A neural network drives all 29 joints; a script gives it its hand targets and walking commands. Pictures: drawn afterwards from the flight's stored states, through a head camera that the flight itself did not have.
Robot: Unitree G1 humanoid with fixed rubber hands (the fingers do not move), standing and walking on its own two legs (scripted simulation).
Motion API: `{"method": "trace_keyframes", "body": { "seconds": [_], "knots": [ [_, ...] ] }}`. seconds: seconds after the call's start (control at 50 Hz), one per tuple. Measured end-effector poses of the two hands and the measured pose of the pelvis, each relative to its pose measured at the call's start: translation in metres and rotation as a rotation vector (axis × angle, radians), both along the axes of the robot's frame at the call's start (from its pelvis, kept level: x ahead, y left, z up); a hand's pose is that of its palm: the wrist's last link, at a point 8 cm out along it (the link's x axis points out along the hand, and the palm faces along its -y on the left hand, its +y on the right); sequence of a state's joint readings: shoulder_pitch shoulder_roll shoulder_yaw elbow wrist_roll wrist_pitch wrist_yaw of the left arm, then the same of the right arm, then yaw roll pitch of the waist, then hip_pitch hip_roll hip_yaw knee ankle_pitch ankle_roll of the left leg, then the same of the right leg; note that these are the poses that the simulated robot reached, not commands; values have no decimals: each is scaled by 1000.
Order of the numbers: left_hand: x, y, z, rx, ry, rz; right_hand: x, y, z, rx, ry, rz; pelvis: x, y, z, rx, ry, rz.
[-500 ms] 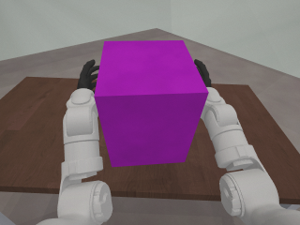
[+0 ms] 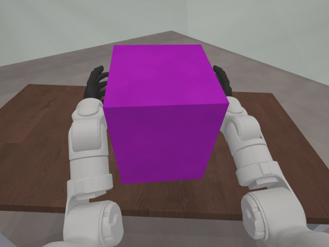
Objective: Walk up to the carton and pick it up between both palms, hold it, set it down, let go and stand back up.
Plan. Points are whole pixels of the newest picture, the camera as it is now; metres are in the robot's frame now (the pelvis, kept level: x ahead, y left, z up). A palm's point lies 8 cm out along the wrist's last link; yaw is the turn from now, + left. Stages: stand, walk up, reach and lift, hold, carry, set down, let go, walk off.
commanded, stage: hold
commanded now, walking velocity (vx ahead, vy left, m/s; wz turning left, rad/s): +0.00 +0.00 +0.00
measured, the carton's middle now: (160, 115) +0.36 +0.00 +0.19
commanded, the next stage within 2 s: set down in 1.64 s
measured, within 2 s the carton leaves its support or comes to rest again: neither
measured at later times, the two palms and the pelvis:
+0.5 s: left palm (94, 100) +0.36 +0.15 +0.23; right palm (222, 98) +0.36 -0.14 +0.23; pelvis +0.00 +0.00 +0.00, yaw +0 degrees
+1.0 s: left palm (94, 100) +0.36 +0.15 +0.23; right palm (221, 98) +0.36 -0.14 +0.23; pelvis +0.00 +0.00 +0.00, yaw +0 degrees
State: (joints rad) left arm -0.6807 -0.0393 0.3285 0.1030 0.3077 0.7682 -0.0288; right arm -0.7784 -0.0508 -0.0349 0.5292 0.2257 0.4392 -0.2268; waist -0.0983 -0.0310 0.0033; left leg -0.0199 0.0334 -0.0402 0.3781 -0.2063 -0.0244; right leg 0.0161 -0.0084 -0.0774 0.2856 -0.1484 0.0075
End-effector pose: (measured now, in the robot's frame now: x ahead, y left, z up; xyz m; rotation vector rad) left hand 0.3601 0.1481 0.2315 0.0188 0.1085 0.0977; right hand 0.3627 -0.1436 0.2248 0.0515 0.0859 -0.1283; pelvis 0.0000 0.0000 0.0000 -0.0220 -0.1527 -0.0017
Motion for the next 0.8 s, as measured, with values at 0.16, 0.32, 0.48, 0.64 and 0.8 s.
{"method": "trace_keyframes", "body": {
  "seconds": [0.16, 0.32, 0.48, 0.64, 0.8],
  "knots": [
    [1, 0, 0, 0, 5, -1, 0, 0, 0, -2, 5, -1, -1, 0, 0, 1, 1, -1],
    [1, -1, 2, -1, 4, -1, 0, -1, 2, -1, 4, -3, -2, 0, 0, 1, 3, -2],
    [2, -1, 1, 0, 7, -3, 1, -1, 1, -4, 7, -3, -2, 0, 0, 1, 3, -2],
    [3, 0, 0, 2, 6, -2, 2, 0, 1, -5, 7, -2, -1, 0, 0, 1, 6, -2],
    [2, 1, 0, 3, 4, 0, 2, 1, 1, -4, 5, -1, -1, 1, 0, 0, 6, -2]
  ]
}}
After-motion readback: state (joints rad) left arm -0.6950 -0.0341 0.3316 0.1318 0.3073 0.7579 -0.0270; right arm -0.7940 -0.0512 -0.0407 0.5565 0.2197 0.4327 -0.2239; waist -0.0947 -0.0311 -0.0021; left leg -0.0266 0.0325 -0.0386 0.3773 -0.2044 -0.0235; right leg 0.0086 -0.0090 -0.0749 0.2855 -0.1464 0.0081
